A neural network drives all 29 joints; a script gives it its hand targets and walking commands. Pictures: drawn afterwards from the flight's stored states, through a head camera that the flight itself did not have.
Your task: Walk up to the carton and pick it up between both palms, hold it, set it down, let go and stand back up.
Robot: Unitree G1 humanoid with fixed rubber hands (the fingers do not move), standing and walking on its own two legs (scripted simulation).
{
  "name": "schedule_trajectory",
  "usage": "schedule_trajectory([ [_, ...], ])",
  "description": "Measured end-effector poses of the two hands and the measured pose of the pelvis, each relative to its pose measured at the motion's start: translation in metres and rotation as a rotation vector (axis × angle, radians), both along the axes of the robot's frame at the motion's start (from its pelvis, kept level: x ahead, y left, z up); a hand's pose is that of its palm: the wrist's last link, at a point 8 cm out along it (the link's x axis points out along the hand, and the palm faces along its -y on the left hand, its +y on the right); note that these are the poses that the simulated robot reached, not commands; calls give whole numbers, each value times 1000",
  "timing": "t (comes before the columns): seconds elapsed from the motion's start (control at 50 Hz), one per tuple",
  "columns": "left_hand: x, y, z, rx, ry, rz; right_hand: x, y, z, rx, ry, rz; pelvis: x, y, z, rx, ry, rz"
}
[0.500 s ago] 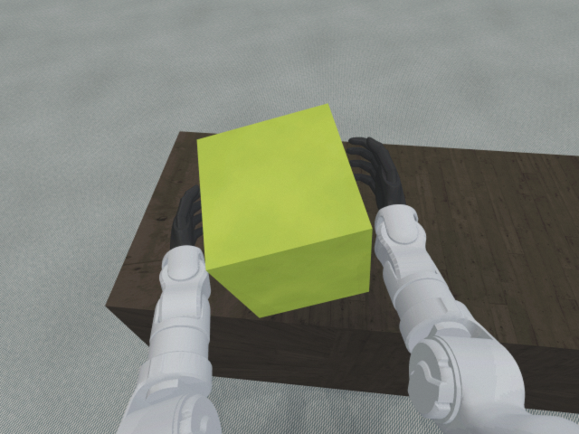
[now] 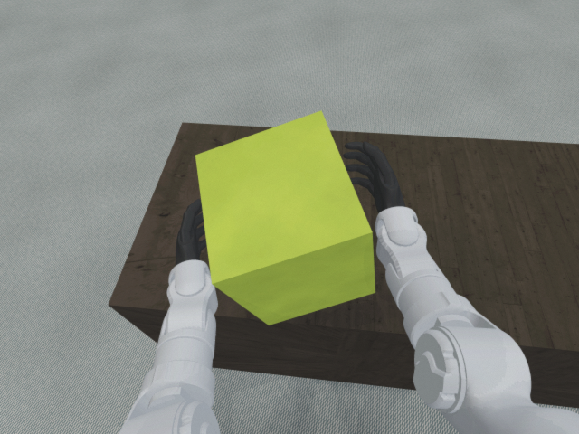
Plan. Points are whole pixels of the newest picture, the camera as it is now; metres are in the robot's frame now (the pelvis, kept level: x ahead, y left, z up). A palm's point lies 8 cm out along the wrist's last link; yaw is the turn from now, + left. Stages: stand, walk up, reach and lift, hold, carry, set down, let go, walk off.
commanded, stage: set down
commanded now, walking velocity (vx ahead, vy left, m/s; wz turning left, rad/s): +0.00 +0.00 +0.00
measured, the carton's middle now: (292, 229) +0.43 +0.05 -0.03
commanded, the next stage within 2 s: none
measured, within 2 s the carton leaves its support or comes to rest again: neither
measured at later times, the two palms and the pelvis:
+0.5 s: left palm (197, 266) +0.34 +0.19 -0.01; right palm (376, 190) +0.45 -0.07 +0.06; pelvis -0.01 +0.00 +0.00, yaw +0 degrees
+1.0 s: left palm (208, 262) +0.36 +0.18 -0.03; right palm (382, 193) +0.47 -0.08 +0.03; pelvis -0.01 -0.01 -0.01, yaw -1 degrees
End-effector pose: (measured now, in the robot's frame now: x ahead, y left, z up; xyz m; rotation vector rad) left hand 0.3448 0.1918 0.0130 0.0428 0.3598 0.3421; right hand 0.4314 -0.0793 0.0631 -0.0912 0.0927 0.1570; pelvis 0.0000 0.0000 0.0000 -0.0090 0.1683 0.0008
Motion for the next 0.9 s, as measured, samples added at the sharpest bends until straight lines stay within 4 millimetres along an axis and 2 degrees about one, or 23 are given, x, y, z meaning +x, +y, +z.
schedule_trajectory([
  [0.22,-6,-2,-14,-32,7,42,7,5,-2,-14,20,43,-9,-7,-2,0,70,-1],
  [0.42,-3,-4,-21,-58,16,59,15,7,-1,-8,47,55,-11,-7,-4,4,112,-3],
  [0.7,3,-4,-41,-61,57,74,26,8,-27,-3,105,61,-6,-2,-7,4,177,-7],
  [0.9,12,-12,-40,-59,30,93,34,-3,-35,6,114,63,-5,-6,-10,7,225,-16],
])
